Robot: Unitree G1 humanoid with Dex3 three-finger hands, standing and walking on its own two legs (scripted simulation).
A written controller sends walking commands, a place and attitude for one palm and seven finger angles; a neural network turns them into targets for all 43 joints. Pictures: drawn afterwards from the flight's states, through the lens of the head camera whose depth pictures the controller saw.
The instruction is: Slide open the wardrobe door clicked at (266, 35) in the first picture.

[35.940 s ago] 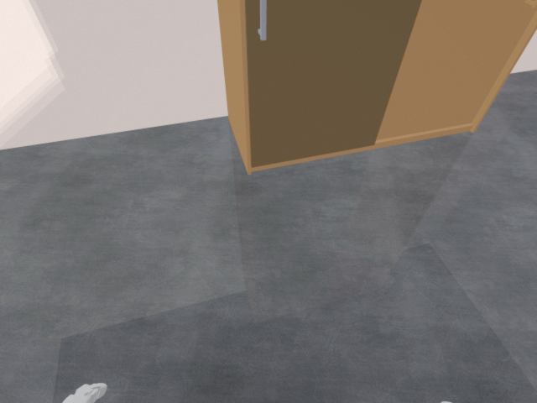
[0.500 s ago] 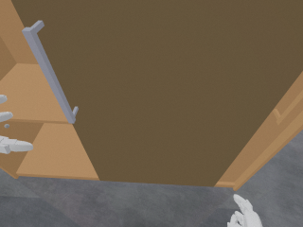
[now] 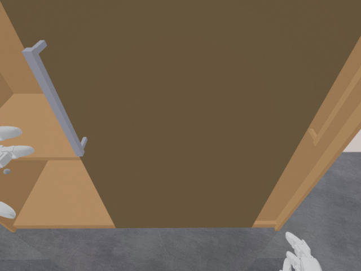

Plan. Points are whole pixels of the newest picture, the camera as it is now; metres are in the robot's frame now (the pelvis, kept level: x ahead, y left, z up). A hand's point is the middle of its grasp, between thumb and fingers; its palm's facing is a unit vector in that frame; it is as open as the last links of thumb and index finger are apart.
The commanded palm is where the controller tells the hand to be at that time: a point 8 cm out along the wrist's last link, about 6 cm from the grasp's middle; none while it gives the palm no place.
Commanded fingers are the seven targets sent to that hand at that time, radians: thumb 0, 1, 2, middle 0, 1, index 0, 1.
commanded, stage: draw the hand back to the body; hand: left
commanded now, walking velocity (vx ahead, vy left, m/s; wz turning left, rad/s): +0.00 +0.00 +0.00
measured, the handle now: (63, 107) +0.45 +0.34 +0.14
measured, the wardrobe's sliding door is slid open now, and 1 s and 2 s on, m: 0.56 0.56 0.56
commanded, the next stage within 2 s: step back with the hand held close in 1.16 s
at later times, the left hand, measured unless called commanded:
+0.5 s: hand (16, 177) +0.22 +0.31 +0.16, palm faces +0.52 -0.78 -0.36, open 11.6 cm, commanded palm +0.17 +0.33 +0.18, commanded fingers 0.00 0.43 0.67 -0.22 -0.58 -0.22 -0.58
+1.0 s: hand (53, 178) +0.22 +0.23 +0.18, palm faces +0.41 -0.82 -0.40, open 7.6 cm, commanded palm +0.17 +0.27 +0.19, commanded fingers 0.00 0.90 0.90 -0.20 -0.30 -0.20 -0.30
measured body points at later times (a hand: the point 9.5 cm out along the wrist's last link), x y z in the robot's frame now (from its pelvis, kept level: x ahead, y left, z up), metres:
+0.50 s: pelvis +0.01 +0.01 +0.01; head +0.00 +0.00 +0.46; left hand +0.19 +0.34 +0.18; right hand +0.20 -0.20 -0.07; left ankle +0.06 +0.10 -0.72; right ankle -0.03 -0.11 -0.72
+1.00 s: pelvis +0.03 -0.02 +0.02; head +0.01 -0.05 +0.47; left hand +0.19 +0.27 +0.20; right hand +0.23 -0.25 -0.07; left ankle +0.06 +0.10 -0.72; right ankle -0.03 -0.11 -0.72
